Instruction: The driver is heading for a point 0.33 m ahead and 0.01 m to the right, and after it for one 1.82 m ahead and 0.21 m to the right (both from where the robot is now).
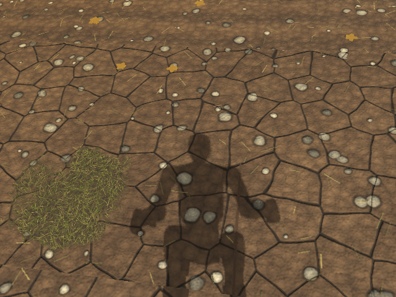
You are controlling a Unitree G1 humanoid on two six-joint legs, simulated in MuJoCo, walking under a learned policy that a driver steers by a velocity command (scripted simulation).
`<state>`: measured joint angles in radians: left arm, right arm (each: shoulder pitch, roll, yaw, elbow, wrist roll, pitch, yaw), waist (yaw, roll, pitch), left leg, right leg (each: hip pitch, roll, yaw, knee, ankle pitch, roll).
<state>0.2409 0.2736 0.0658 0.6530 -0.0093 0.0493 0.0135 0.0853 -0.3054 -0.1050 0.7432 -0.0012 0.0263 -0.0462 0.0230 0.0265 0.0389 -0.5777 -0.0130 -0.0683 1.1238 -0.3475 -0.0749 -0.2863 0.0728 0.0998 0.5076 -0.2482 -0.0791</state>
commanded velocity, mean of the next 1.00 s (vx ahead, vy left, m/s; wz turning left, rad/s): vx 0.02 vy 0.00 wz -0.32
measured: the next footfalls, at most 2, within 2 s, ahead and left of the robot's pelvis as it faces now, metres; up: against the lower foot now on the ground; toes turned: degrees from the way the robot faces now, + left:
left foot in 0.34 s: +0.09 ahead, +0.14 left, +0.00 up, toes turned -19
right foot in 0.64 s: +0.03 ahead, -0.11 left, +0.00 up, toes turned -12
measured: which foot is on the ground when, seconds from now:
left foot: up 0.00-0.32, down 0.34-1.00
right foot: down 0.00-0.34, up 0.36-0.62, down 0.64-1.00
